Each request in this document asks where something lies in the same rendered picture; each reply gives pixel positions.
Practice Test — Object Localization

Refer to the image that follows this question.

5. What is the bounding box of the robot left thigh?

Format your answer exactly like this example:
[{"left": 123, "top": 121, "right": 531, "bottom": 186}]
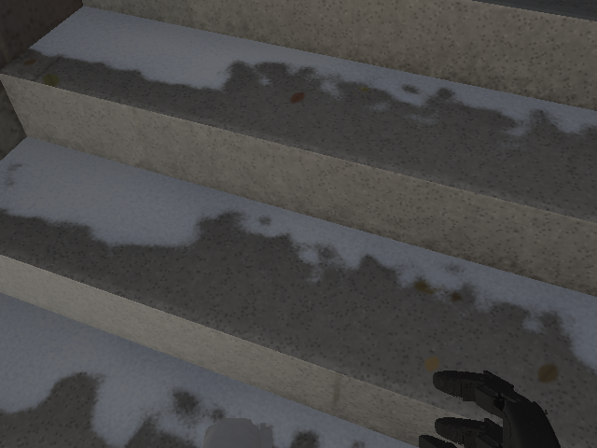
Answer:
[{"left": 202, "top": 418, "right": 272, "bottom": 448}]

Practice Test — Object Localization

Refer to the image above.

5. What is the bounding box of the right robot hand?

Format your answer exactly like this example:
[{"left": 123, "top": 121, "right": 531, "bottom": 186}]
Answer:
[{"left": 419, "top": 371, "right": 561, "bottom": 448}]

